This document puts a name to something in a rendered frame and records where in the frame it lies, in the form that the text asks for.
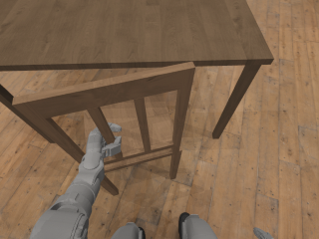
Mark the robot left forearm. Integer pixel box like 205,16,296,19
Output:
29,151,105,239

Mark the right robot shin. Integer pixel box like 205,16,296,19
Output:
185,214,199,220

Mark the robot left upper arm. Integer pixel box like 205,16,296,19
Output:
32,209,89,239

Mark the table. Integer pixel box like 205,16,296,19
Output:
0,0,274,143

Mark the left robot hand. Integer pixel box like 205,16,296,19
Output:
86,122,122,158

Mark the robot right foot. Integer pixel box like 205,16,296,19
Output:
178,212,189,239

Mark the right robot hand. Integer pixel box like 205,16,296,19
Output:
253,227,274,239

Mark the chair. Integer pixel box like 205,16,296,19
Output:
12,61,195,196

